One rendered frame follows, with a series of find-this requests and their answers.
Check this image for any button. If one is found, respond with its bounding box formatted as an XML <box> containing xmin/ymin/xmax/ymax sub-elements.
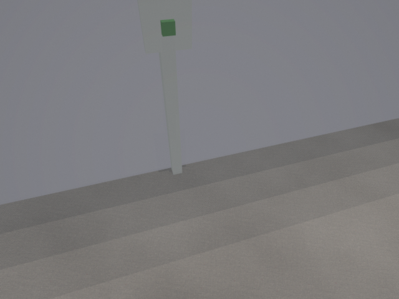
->
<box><xmin>160</xmin><ymin>19</ymin><xmax>176</xmax><ymax>37</ymax></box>

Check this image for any panel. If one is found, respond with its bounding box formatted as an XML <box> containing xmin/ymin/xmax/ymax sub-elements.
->
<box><xmin>137</xmin><ymin>0</ymin><xmax>192</xmax><ymax>175</ymax></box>

